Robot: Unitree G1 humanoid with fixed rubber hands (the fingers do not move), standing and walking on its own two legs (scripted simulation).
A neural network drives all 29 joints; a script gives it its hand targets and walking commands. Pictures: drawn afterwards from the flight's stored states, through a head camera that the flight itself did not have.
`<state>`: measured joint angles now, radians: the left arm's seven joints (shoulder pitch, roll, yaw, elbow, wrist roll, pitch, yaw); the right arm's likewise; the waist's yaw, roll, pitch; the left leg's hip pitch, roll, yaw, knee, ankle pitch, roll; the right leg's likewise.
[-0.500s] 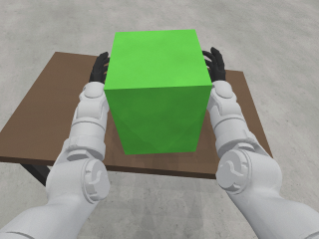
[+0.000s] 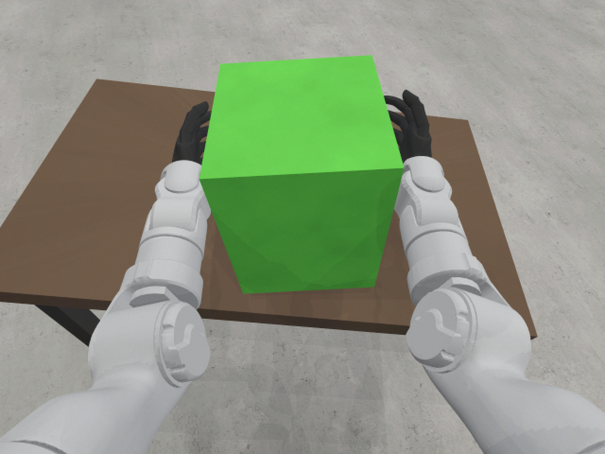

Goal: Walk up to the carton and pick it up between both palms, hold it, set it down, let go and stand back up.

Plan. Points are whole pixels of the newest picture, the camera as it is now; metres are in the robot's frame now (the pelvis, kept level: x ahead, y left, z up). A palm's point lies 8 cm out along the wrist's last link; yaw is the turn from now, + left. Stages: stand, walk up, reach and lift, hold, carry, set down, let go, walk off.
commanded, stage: set down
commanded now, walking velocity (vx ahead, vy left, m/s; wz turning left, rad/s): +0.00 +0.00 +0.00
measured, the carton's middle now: (302, 183) +0.45 -0.01 +0.07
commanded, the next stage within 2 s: none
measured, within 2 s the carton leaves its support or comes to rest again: rests again in 1.88 s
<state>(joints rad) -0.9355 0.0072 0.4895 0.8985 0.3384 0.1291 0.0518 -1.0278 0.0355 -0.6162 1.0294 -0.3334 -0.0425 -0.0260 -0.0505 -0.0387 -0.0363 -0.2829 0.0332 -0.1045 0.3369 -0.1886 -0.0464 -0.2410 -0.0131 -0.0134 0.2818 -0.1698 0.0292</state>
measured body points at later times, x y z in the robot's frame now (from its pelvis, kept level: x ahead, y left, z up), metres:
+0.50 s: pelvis +0.00 +0.00 +0.00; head +0.05 +0.02 +0.45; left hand +0.46 +0.14 +0.09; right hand +0.45 -0.15 +0.13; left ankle -0.02 +0.15 -0.75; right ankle -0.03 -0.13 -0.75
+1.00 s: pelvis +0.00 +0.00 +0.00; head +0.05 +0.02 +0.45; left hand +0.46 +0.14 +0.09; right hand +0.45 -0.15 +0.13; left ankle -0.02 +0.15 -0.75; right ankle -0.03 -0.13 -0.75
